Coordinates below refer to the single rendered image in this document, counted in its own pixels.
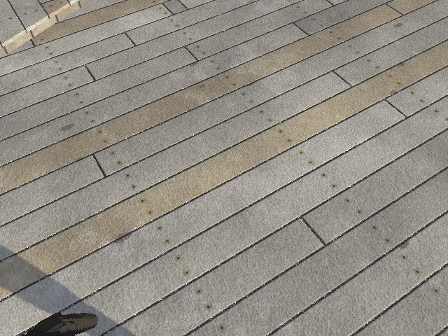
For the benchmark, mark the robot left hand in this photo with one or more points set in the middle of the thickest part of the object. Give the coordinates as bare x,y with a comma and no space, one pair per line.
64,325

